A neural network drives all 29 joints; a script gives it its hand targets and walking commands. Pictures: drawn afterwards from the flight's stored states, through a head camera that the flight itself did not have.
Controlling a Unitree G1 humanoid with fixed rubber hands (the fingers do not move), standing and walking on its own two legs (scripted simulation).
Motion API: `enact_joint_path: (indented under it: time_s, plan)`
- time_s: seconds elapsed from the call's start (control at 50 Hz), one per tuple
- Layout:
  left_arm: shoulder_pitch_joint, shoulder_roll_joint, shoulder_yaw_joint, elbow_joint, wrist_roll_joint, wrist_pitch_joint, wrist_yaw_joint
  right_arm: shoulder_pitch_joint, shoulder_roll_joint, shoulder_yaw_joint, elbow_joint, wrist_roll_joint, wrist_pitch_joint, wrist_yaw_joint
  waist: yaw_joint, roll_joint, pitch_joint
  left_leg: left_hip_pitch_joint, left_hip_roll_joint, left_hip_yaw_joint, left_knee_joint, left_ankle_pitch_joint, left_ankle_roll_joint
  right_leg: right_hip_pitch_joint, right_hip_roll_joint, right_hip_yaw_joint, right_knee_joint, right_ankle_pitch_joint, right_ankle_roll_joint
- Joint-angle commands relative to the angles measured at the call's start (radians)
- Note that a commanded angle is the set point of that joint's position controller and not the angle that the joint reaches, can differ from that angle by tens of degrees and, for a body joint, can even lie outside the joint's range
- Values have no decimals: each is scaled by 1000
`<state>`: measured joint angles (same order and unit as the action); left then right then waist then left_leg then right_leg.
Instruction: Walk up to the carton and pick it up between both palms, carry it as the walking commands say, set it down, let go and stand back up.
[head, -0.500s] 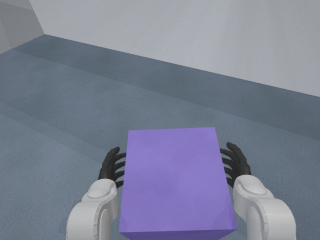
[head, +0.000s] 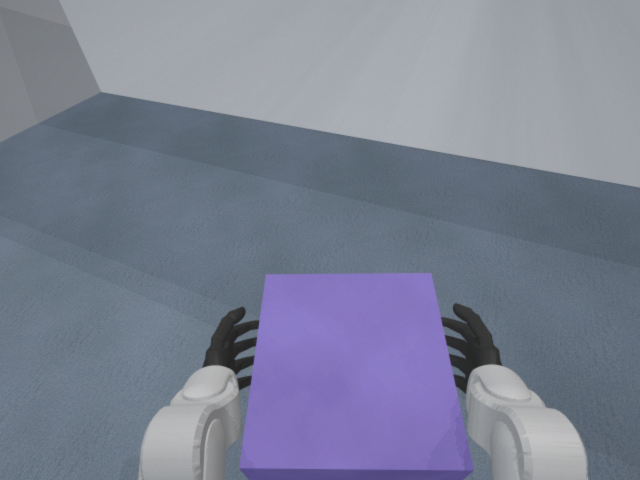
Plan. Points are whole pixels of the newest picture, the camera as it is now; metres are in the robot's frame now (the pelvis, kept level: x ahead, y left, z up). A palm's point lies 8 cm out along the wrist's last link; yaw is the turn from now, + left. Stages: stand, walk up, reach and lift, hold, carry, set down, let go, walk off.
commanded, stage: carry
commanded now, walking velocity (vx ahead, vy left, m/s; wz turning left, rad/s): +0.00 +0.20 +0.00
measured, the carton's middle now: (348, 402) +0.24 +0.00 +0.01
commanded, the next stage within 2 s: none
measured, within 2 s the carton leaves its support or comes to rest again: neither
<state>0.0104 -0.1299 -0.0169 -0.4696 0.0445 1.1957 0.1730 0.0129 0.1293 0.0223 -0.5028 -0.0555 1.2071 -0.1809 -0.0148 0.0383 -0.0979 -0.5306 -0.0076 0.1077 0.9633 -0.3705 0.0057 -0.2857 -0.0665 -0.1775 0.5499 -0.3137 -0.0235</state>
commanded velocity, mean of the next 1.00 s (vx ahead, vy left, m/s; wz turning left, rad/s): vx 0.00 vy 0.04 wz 0.00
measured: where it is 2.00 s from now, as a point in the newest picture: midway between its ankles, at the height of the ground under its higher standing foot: outside the picture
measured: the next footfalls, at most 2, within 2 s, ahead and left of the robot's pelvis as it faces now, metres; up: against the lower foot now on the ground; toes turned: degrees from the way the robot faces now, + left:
left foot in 0.22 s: +0.05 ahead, +0.25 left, +0.00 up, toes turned -13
right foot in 0.58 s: -0.03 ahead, +0.08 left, +0.00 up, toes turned -9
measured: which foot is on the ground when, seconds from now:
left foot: up 0.00-0.20, down 0.22-1.00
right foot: down 0.00-0.22, up 0.24-0.56, down 0.58-1.00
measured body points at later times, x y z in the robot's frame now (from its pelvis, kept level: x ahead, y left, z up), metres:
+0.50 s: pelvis -0.02 +0.17 +0.00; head -0.03 +0.18 +0.45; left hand +0.23 +0.31 +0.09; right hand +0.23 +0.04 +0.09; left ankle +0.01 +0.23 -0.73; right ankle -0.07 +0.06 -0.70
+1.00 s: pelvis -0.04 +0.21 +0.01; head -0.07 +0.22 +0.46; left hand +0.21 +0.34 +0.09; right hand +0.20 +0.06 +0.10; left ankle +0.01 +0.23 -0.73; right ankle -0.07 +0.09 -0.73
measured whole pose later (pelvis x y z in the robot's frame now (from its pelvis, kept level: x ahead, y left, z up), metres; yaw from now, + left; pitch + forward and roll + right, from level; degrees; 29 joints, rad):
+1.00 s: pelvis -0.04 +0.21 +0.01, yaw -2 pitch +1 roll +0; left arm -0.04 -0.13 -0.01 -0.44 0.05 1.23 0.18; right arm -0.01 0.13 -0.01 -0.47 -0.03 1.21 -0.19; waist 0.00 -0.01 -0.10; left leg -0.25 -0.07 0.23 0.32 -0.12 0.10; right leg -0.21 -0.07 -0.12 0.46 -0.27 0.01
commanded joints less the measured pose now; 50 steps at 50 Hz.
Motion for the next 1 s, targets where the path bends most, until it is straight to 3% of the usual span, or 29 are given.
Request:
enact_joint_path:
  time_s: [0.0,0.1,0.14,0.16,0.18,0.2,0.22,0.24,0.26,0.28,0.32,0.4,0.48,0.54,0.58,0.6,0.64,0.68,0.78,0.98]
  plan:
    - [-381,-859,-524,-148,-261,-36,-146,-407,893,604,-105,310,-31,143,6,-126,-75,-114,99,-87,69,30,-48,148,-304,201,-199,424,-94]
    - [-338,-803,-526,-181,-260,-29,-133,-365,862,589,-104,304,-22,129,19,-263,-127,38,52,-6,-186,-11,-53,149,-283,135,-124,597,-54]
    - [-330,-790,-533,-182,-256,-22,-128,-348,845,571,-93,297,-14,127,19,-286,-152,98,41,17,-329,27,-45,160,-288,127,-82,585,-26]
    - [-334,-786,-539,-181,-255,-19,-125,-334,839,561,-84,292,-10,126,9,-269,-175,177,30,51,-463,97,-41,147,-272,105,-36,533,3]
    - [-333,-782,-544,-180,-252,-17,-124,-328,832,548,-76,286,-10,126,8,-206,-205,290,18,71,-568,178,-41,106,-239,82,13,424,42]
    - [-339,-775,-548,-180,-249,-14,-121,-333,821,534,-74,279,-9,127,7,-93,-231,417,92,-3,-618,267,-27,6,-197,48,110,238,77]
    - [-349,-782,-572,-204,-258,-8,-126,-307,798,515,-63,266,-11,126,-7,225,-232,499,328,-291,-597,628,65,-223,-92,-32,267,-145,136]
    - [-370,-806,-593,-206,-269,-7,-128,-310,829,516,-72,277,-19,129,-19,290,-228,515,368,-340,-578,770,149,-281,-43,8,440,-400,111]
    - [-406,-840,-611,-218,-286,-12,-133,-326,854,513,-78,279,-26,135,-9,207,-230,477,358,-299,-554,805,164,-266,-41,80,551,-379,94]
    - [-421,-869,-621,-211,-303,-17,-140,-330,868,506,-75,271,-33,140,-3,141,-223,440,334,-238,-550,739,169,-260,-49,104,601,-322,86]
    - [-448,-903,-648,-209,-323,-24,-148,-326,884,493,-63,260,-47,147,0,139,-225,412,286,-167,-564,584,159,-258,-50,104,610,-225,76]
    - [-419,-878,-618,-185,-299,-27,-141,-321,862,508,-65,262,-48,149,-3,96,-196,369,282,-203,-636,329,152,-184,-13,96,419,-185,65]
    - [-378,-844,-572,-142,-265,-12,-131,-325,836,524,-72,268,-32,144,-6,88,-190,371,307,-246,-673,361,150,-86,15,82,146,-162,58]
    - [-347,-827,-532,-107,-246,-5,-129,-328,824,535,-71,275,-18,139,5,38,-209,341,263,-195,-638,352,90,89,1,35,-128,9,60]
    - [-359,-822,-522,-96,-246,-6,-133,-320,822,540,-64,277,-14,137,1,-23,-186,285,213,-182,-642,288,33,160,-80,130,-152,43,31]
    - [-372,-830,-517,-91,-244,-12,-134,-370,827,563,-103,295,-14,141,3,-108,-140,282,186,-142,-639,239,5,103,-119,177,-135,38,14]
    - [-398,-837,-519,-102,-256,-11,-134,-394,817,561,-120,308,-7,144,3,-78,-100,303,175,-138,-660,149,6,32,-108,162,-150,-39,8]
    - [-389,-822,-509,-93,-249,-4,-128,-380,801,547,-107,308,1,141,5,-37,-97,303,186,-157,-705,91,9,39,-77,136,-127,-37,8]
    - [-417,-817,-519,-91,-254,-1,-124,-373,790,521,-73,302,6,142,8,-18,-103,309,196,-172,-779,1,-5,50,-49,118,-111,-27,3]
    - [-437,-837,-530,-72,-261,-6,-124,-378,800,501,-54,294,1,143,5,-15,-116,386,189,-155,-813,48,-40,43,-39,105,-133,-10,-2]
